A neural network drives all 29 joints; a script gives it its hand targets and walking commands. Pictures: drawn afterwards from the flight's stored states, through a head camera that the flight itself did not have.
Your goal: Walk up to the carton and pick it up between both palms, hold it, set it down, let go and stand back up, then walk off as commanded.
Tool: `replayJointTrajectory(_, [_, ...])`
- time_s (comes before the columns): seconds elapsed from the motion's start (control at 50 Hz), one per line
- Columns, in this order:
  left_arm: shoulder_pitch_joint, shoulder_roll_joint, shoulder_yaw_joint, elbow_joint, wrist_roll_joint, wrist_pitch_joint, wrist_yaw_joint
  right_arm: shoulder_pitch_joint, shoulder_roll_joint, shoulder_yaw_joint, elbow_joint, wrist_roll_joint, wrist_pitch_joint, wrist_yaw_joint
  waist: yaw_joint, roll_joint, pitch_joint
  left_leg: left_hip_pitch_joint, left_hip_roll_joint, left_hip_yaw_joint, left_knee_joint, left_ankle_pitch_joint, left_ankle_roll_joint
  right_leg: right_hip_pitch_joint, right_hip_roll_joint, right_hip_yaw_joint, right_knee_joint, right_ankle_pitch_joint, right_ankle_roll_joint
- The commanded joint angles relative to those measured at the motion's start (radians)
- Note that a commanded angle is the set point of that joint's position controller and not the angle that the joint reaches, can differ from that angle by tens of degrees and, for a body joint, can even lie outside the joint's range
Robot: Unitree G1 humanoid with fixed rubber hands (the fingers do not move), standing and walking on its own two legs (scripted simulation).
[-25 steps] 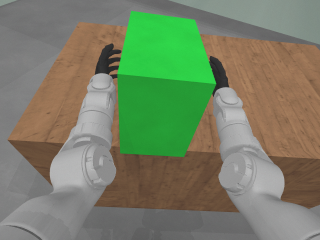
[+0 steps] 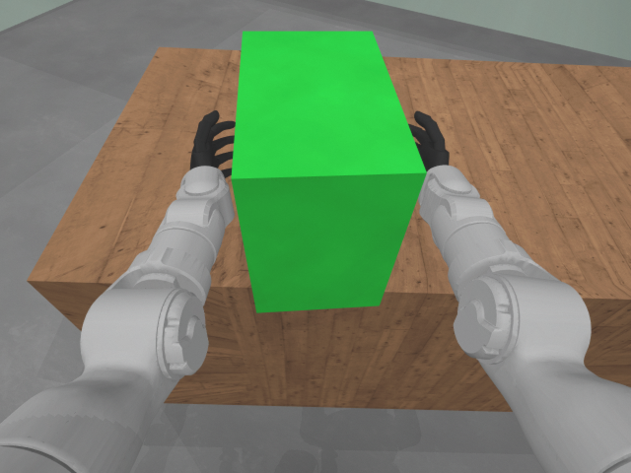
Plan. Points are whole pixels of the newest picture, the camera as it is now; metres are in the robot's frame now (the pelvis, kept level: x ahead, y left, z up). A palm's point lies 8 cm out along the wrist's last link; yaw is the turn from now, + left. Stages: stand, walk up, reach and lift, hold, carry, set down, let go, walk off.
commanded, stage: set down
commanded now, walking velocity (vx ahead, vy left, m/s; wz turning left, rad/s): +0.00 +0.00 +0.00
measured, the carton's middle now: (313, 173) +0.50 +0.04 +0.08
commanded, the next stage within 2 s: none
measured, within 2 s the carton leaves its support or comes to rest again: neither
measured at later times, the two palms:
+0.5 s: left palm (203, 184) +0.42 +0.18 +0.12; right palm (452, 195) +0.44 -0.14 +0.12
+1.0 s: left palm (186, 234) +0.35 +0.19 +0.10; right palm (480, 249) +0.37 -0.17 +0.09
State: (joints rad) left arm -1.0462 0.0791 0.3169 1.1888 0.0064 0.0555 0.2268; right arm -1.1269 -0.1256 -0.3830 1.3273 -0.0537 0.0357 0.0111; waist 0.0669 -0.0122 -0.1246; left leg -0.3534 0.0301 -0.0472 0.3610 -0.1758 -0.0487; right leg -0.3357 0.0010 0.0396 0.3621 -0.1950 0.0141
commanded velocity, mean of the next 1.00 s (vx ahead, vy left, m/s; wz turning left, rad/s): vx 0.00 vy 0.00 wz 0.00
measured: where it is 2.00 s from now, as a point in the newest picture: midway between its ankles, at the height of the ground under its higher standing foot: outside the picture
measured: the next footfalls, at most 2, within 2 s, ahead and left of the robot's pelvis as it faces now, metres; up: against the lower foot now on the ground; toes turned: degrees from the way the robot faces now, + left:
none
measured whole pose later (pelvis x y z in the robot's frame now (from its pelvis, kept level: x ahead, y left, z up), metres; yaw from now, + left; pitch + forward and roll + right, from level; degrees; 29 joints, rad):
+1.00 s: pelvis -0.04 +0.00 +0.00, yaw +0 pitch +7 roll +0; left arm -0.80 0.10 0.15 1.08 -0.05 -0.02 0.18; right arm -0.78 -0.26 0.00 1.21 0.31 -0.13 0.03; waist 0.08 -0.01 -0.16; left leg -0.37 0.04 -0.05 0.36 -0.12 -0.05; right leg -0.35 0.01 0.04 0.36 -0.14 0.01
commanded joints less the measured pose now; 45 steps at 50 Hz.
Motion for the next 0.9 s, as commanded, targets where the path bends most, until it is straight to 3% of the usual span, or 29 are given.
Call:
replayJointTrajectory(0.0, [-0.487,0.171,-0.184,0.032,-0.028,-0.047,-0.026,-0.472,-0.247,0.172,-0.051,0.097,-0.046,-0.008,0.020,-0.009,-0.525,0.165,-0.021,0.129,0.079,0.447,-0.073,0.014,0.071,-0.099,-0.023,0.318,0.001])
replayJointTrajectory(0.02, [-0.459,0.171,-0.176,0.028,-0.041,-0.053,-0.035,-0.455,-0.227,0.179,-0.052,0.098,-0.058,-0.012,0.012,-0.032,-0.550,0.186,-0.027,0.129,0.105,0.499,-0.062,0.034,0.060,-0.093,-0.030,0.382,0.004])
replayJointTrajectory(0.04, [-0.460,0.188,-0.158,0.066,-0.040,-0.048,-0.040,-0.481,-0.245,0.201,-0.077,0.122,-0.046,-0.007,0.032,-0.047,-0.509,0.151,-0.028,0.129,0.094,0.452,-0.064,0.040,0.067,-0.091,-0.011,0.341,0.011])
replayJointTrajectory(0.06, [-0.463,0.171,-0.197,0.038,-0.049,-0.053,-0.039,-0.467,-0.265,0.185,-0.047,0.116,-0.064,-0.009,-0.005,-0.006,-0.547,0.166,-0.021,0.113,0.103,0.459,-0.063,0.041,0.060,-0.082,-0.010,0.357,-0.003])
replayJointTrajectory(0.1, [-0.450,0.174,-0.197,0.003,-0.043,-0.067,-0.045,-0.473,-0.265,0.240,-0.063,0.154,-0.070,-0.005,0.037,0.001,-0.552,0.189,-0.025,0.128,0.103,0.516,-0.065,0.053,0.066,-0.092,-0.004,0.386,-0.001])
replayJointTrajectory(0.14, [-0.400,0.153,-0.205,0.016,-0.043,-0.070,-0.053,-0.424,-0.244,0.254,-0.044,0.171,-0.078,-0.003,0.025,-0.014,-0.527,0.223,-0.024,0.117,0.110,0.529,-0.060,0.019,0.066,-0.090,-0.016,0.402,0.001])
replayJointTrajectory(0.2, [-0.392,0.110,-0.213,-0.042,-0.019,-0.062,-0.051,-0.386,-0.283,0.275,0.046,0.194,-0.097,0.006,0.009,0.044,-0.545,0.302,-0.013,0.114,0.131,0.621,-0.077,-0.026,0.079,-0.103,-0.035,0.379,-0.019])
replayJointTrajectory(0.24, [-0.330,0.121,-0.182,-0.036,-0.007,-0.073,-0.060,-0.362,-0.244,0.334,0.006,0.245,-0.098,0.014,0.063,0.019,-0.533,0.259,-0.021,0.123,0.113,0.609,-0.059,0.041,0.073,-0.089,-0.013,0.428,-0.016])
replayJointTrajectory(0.26, [-0.338,0.118,-0.194,-0.050,-0.022,-0.082,-0.064,-0.362,-0.268,0.343,-0.011,0.256,-0.110,0.009,0.050,-0.004,-0.552,0.272,-0.017,0.120,0.118,0.636,-0.048,0.051,0.076,-0.089,0.008,0.501,-0.008])
replayJointTrajectory(0.3, [-0.306,0.120,-0.194,-0.058,-0.019,-0.086,-0.071,-0.355,-0.278,0.332,-0.047,0.247,-0.128,0.005,0.040,-0.002,-0.550,0.286,-0.026,0.129,0.112,0.611,-0.055,0.059,0.073,-0.096,-0.011,0.466,-0.004])
replayJointTrajectory(0.32, [-0.261,0.111,-0.178,-0.029,0.009,-0.076,-0.073,-0.347,-0.292,0.353,-0.051,0.270,-0.137,0.005,0.064,-0.007,-0.531,0.260,-0.027,0.125,0.102,0.623,-0.062,0.077,0.079,-0.098,0.000,0.528,0.005])
replayJointTrajectory(0.36, [-0.260,0.102,-0.189,-0.094,0.008,-0.086,-0.076,-0.307,-0.310,0.346,-0.043,0.266,-0.145,-0.002,0.032,0.011,-0.530,0.284,-0.025,0.121,0.091,0.552,-0.051,0.075,0.080,-0.094,-0.008,0.466,-0.005])
replayJointTrajectory(0.38, [-0.244,0.096,-0.203,-0.112,0.001,-0.096,-0.073,-0.303,-0.301,0.360,-0.089,0.263,-0.172,0.001,0.036,0.046,-0.583,0.300,-0.026,0.123,0.112,0.604,-0.068,0.072,0.086,-0.099,0.003,0.479,-0.003])
replayJointTrajectory(0.4, [-0.201,0.068,-0.205,-0.149,0.011,-0.088,-0.072,-0.274,-0.321,0.360,-0.064,0.275,-0.186,0.006,0.024,0.022,-0.575,0.354,-0.012,0.106,0.127,0.695,-0.074,0.042,0.099,-0.116,0.004,0.513,-0.008])
replayJointTrajectory(0.42, [-0.119,0.059,-0.196,-0.171,0.014,-0.085,-0.074,-0.216,-0.327,0.383,-0.089,0.283,-0.201,0.004,0.048,0.017,-0.559,0.384,-0.011,0.103,0.131,0.727,-0.070,0.069,0.098,-0.115,-0.015,0.528,-0.011])
replayJointTrajectory(0.44, [-0.172,0.050,-0.224,-0.150,0.004,-0.085,-0.073,-0.249,-0.337,0.392,-0.059,0.318,-0.196,0.005,0.032,0.023,-0.514,0.360,-0.012,0.104,0.128,0.690,-0.067,0.036,0.105,-0.109,-0.016,0.452,-0.022])
replayJointTrajectory(0.46, [-0.187,0.066,-0.213,-0.154,0.002,-0.083,-0.067,-0.262,-0.317,0.419,-0.107,0.328,-0.195,0.007,0.069,0.026,-0.522,0.348,-0.014,0.114,0.118,0.648,-0.066,0.036,0.102,-0.111,-0.024,0.409,-0.020])
replayJointTrajectory(0.48, [-0.179,0.068,-0.212,-0.160,0.009,-0.078,-0.069,-0.238,-0.335,0.410,-0.098,0.326,-0.196,0.008,0.050,0.032,-0.500,0.335,-0.019,0.111,0.111,0.605,-0.064,0.059,0.106,-0.108,-0.021,0.421,-0.021])
replayJointTrajectory(0.52, [-0.149,0.065,-0.230,-0.193,-0.028,-0.089,-0.077,-0.231,-0.324,0.433,-0.116,0.349,-0.205,-0.004,0.042,-0.003,-0.474,0.320,-0.025,0.113,0.110,0.554,-0.056,0.070,0.099,-0.112,-0.002,0.401,-0.011])
replayJointTrajectory(0.56, [-0.126,0.063,-0.210,-0.293,-0.027,-0.116,-0.066,-0.207,-0.309,0.432,-0.229,0.334,-0.229,0.000,0.057,-0.040,-0.557,0.336,-0.024,0.114,0.108,0.531,-0.046,0.102,0.101,-0.103,-0.015,0.402,-0.011])
replayJointTrajectory(0.58, [-0.181,0.069,-0.218,-0.248,-0.054,-0.120,-0.062,-0.268,-0.322,0.450,-0.228,0.373,-0.227,0.000,0.067,-0.052,-0.524,0.269,-0.027,0.117,0.102,0.473,-0.030,0.085,0.101,-0.099,0.000,0.363,-0.015])
replayJointTrajectory(0.64, [-0.164,0.047,-0.280,-0.284,-0.078,-0.128,-0.063,-0.210,-0.330,0.467,-0.207,0.396,-0.201,0.013,0.031,-0.030,-0.465,0.271,-0.033,0.106,0.066,0.371,-0.031,0.064,0.106,-0.106,-0.023,0.282,-0.015])
replayJointTrajectory(0.66, [-0.112,0.086,-0.218,-0.326,-0.037,-0.129,-0.054,-0.160,-0.332,0.458,-0.217,0.375,-0.204,0.014,0.066,-0.028,-0.446,0.296,-0.027,0.102,0.059,0.383,-0.036,0.066,0.109,-0.101,-0.022,0.267,-0.010])
replayJointTrajectory(0.68, [-0.139,0.072,-0.252,-0.299,-0.059,-0.129,-0.053,-0.183,-0.326,0.463,-0.230,0.384,-0.200,0.016,0.044,-0.047,-0.448,0.281,-0.032,0.105,0.070,0.330,-0.031,0.057,0.104,-0.100,-0.026,0.205,-0.016])
replayJointTrajectory(0.74, [-0.125,0.077,-0.232,-0.257,-0.055,-0.115,-0.053,-0.143,-0.328,0.460,-0.186,0.365,-0.169,0.017,0.037,-0.068,-0.378,0.247,-0.035,0.129,0.034,0.215,-0.002,0.081,0.087,-0.084,-0.049,0.111,-0.016])
replayJointTrajectory(0.78, [-0.029,0.067,-0.249,-0.329,-0.069,-0.120,-0.048,-0.077,-0.326,0.479,-0.243,0.403,-0.184,0.022,0.045,-0.066,-0.386,0.279,-0.034,0.118,0.035,0.250,-0.017,0.096,0.092,-0.091,-0.042,0.166,-0.015])
replayJointTrajectory(0.82, [-0.038,0.050,-0.255,-0.312,-0.036,-0.111,-0.050,-0.062,-0.333,0.492,-0.183,0.417,-0.179,0.035,0.026,-0.017,-0.384,0.322,-0.027,0.096,0.034,0.272,-0.026,0.075,0.096,-0.096,-0.050,0.169,-0.027])
replayJointTrajectory(0.86, [-0.022,0.059,-0.250,-0.357,-0.051,-0.104,-0.047,-0.069,-0.327,0.497,-0.263,0.406,-0.189,0.033,0.040,-0.055,-0.381,0.271,-0.036,0.107,0.021,0.202,-0.019,0.090,0.090,-0.088,-0.059,0.096,-0.023])
replayJointTrajectory(0.88, [-0.035,0.067,-0.266,-0.314,-0.050,-0.098,-0.048,-0.087,-0.354,0.464,-0.254,0.390,-0.186,0.028,0.019,-0.058,-0.323,0.259,-0.036,0.104,0.023,0.154,-0.026,0.084,0.092,-0.096,-0.064,0.052,-0.024])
